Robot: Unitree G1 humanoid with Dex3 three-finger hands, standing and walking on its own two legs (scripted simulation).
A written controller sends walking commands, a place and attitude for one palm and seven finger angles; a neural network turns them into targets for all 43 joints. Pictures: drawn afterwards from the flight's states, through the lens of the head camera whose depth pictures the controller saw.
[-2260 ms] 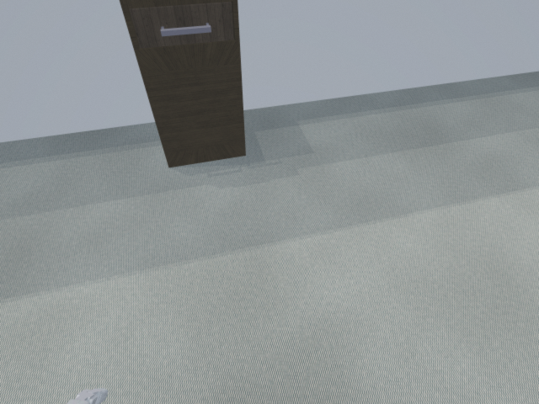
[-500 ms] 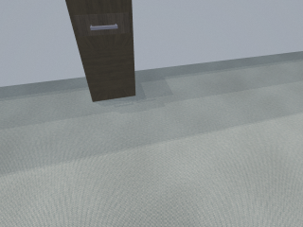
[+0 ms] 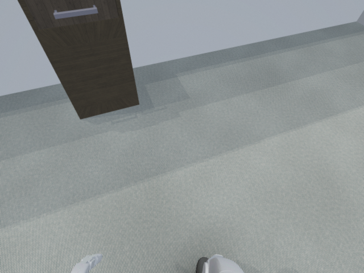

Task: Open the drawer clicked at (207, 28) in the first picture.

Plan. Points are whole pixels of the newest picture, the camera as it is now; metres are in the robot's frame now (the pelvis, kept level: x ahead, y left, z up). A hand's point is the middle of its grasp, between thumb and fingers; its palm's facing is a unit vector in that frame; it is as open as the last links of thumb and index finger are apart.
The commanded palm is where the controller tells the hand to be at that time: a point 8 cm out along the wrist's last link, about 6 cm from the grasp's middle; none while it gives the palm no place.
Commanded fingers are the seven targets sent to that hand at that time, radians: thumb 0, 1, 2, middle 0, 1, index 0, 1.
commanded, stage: walk to a spot facing it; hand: left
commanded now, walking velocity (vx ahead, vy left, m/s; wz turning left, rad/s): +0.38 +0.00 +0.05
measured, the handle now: (75, 11) +1.20 +0.52 -0.02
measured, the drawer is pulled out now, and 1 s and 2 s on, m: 0.00 0.00 0.00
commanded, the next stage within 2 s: turn to face it in 0.82 s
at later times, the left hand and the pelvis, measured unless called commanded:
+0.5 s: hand (96, 260) +0.17 +0.22 -0.17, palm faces +0.10 -0.99 -0.14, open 7.4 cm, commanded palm none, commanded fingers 0.00 0.90 0.90 -0.20 -0.30 -0.20 -0.30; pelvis +0.21 +0.04 +0.01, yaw +1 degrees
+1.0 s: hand (137, 139) +0.54 +0.16 -0.15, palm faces -0.07 -0.97 -0.22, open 7.4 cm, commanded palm none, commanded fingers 0.00 0.90 0.90 -0.20 -0.30 -0.20 -0.30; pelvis +0.43 -0.02 +0.00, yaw -5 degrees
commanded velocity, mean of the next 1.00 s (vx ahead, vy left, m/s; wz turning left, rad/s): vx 0.31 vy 0.00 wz -0.02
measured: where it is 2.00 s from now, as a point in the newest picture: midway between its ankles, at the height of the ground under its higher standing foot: (183, 206)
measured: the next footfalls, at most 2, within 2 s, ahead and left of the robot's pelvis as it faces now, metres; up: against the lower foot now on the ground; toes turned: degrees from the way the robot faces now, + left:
left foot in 0.40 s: +0.28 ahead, +0.14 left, +0.00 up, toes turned +12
right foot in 0.90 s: +0.54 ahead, -0.11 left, +0.00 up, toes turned -13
